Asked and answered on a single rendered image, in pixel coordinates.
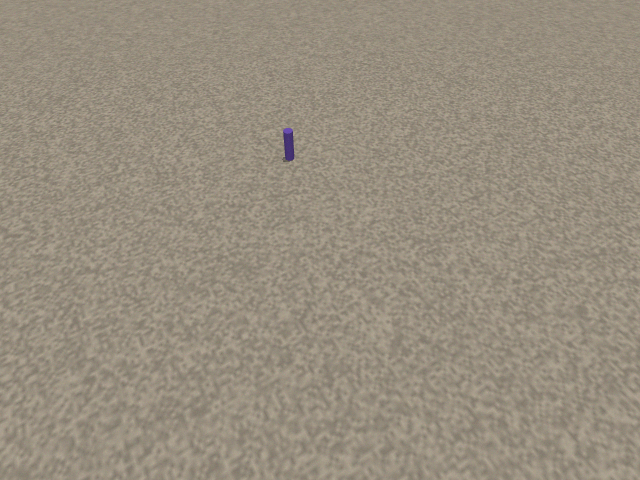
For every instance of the can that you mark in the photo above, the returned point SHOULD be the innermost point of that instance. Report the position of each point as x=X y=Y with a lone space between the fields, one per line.
x=288 y=144

